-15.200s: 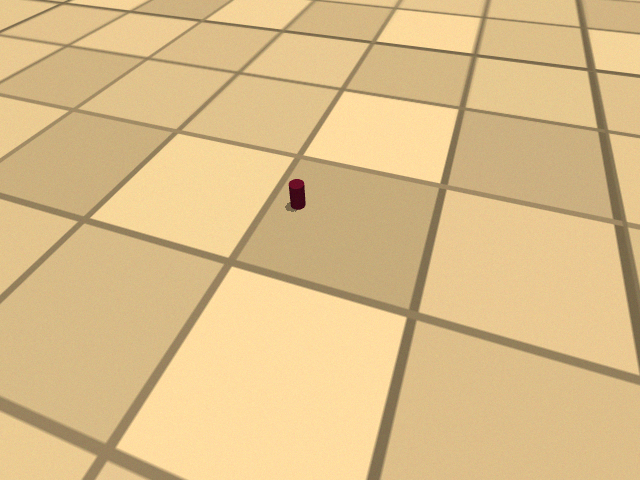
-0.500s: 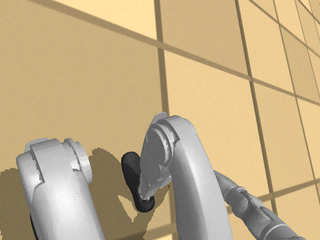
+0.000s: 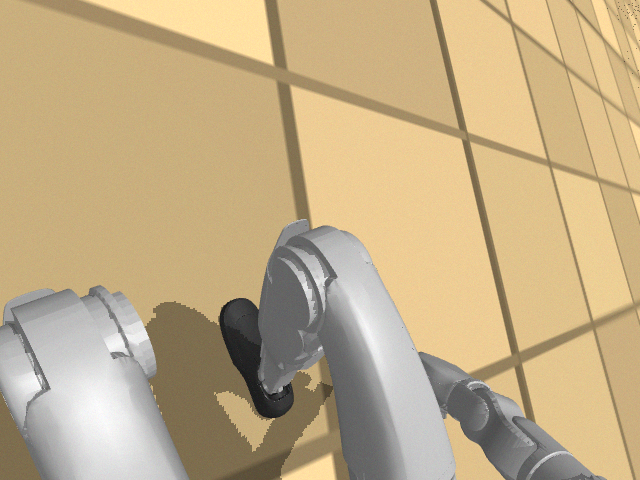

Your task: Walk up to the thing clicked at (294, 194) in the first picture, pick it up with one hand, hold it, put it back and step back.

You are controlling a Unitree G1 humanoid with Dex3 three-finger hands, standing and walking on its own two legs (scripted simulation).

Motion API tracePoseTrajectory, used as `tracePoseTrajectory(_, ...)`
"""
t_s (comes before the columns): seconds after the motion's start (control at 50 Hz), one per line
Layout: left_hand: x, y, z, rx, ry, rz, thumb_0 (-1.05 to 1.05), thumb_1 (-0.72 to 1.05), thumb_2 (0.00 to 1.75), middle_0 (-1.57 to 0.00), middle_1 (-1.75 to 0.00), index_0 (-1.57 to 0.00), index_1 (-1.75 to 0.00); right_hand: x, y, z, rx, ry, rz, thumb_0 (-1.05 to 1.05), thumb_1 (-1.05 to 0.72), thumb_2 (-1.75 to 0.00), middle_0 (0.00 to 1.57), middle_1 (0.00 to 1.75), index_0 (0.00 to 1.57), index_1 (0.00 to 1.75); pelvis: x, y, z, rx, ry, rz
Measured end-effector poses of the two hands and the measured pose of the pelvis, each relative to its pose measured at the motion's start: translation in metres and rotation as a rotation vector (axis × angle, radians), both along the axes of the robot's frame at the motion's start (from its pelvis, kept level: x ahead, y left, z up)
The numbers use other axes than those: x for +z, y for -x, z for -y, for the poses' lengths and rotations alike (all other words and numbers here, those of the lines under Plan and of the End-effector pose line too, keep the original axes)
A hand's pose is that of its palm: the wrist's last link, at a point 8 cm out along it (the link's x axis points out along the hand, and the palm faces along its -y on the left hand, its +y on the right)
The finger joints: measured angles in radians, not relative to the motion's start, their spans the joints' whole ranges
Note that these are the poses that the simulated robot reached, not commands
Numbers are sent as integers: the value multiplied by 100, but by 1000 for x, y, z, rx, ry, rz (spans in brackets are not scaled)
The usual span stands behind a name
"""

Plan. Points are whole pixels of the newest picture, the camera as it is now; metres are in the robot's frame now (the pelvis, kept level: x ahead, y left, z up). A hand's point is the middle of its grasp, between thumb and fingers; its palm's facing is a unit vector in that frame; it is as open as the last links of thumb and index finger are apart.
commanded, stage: close in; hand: left
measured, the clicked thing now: out of the picture +0.47 +0.32 -0.23
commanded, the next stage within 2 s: close in 0.12 s
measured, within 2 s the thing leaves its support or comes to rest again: leaves its support in 1.38 s
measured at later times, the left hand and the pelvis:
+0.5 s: hand out of the picture +0.46 +0.31 -0.18, palm faces +0.48 -0.88 +0.01, open 14.1 cm; pelvis +0.00 +0.00 +0.00, yaw +0 degrees
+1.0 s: hand out of the picture +0.46 +0.31 -0.17, palm faces +0.49 -0.87 -0.01, open 7.9 cm; pelvis +0.00 +0.00 +0.00, yaw -1 degrees
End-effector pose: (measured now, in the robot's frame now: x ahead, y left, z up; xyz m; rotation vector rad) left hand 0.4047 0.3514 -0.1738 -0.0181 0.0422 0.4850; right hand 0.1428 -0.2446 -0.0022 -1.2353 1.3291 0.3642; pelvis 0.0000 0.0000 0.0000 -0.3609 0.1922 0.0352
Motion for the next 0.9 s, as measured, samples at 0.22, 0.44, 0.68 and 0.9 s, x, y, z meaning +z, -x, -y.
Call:
tracePoseTrajectory(0.22, -5, -3, 5, 6, -7, 0, -2, -44, 18, -4, -10, -4, -11, -4, -10, 2, 2, -5, -4, 0, -91, -90, 21, 30, 20, 30, -1, -3, 2, -4, -4, -10)
tracePoseTrajectory(0.44, -6, -6, 8, 20, 3, 6, -1, -20, 30, -16, -18, -15, -20, -5, -19, 1, 12, -11, 6, 0, -89, -90, 21, 30, 20, 30, 0, -4, 2, -7, -8, -20)
tracePoseTrajectory(0.68, -1, -11, 5, 12, -11, 1, -1, 17, 51, -39, -37, -36, -40, -5, -15, 1, 4, -12, -1, 0, -87, -90, 21, 30, 20, 30, 1, -3, 2, -7, -7, -22)
tracePoseTrajectory(0.9, 0, -14, 2, 26, -13, -6, -1, 9, 64, -58, -68, -68, -71, -4, -8, 4, -13, -6, -10, 0, -87, -90, 21, 30, 20, 30, 2, -2, 2, -11, -8, -26)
